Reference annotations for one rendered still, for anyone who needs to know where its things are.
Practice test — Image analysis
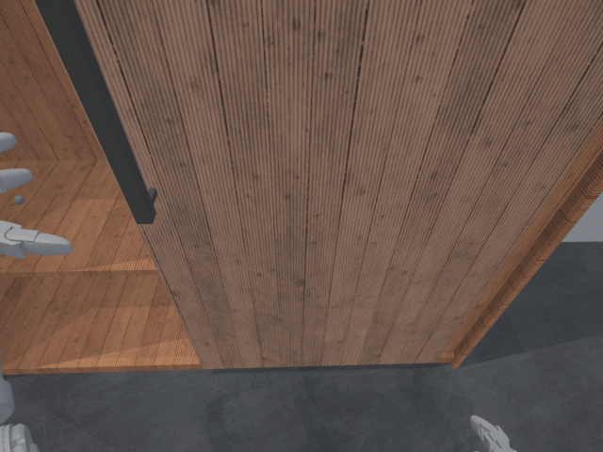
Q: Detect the left robot upper arm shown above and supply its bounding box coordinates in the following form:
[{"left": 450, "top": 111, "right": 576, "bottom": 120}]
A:
[{"left": 0, "top": 424, "right": 40, "bottom": 452}]

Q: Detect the left robot hand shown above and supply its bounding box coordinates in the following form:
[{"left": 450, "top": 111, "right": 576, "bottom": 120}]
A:
[{"left": 0, "top": 132, "right": 73, "bottom": 259}]

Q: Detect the handle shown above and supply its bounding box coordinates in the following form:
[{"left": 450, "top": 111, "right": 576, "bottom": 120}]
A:
[{"left": 35, "top": 0, "right": 157, "bottom": 224}]

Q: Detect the right robot hand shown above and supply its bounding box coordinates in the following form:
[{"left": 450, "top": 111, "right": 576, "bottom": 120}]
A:
[{"left": 470, "top": 415, "right": 517, "bottom": 452}]

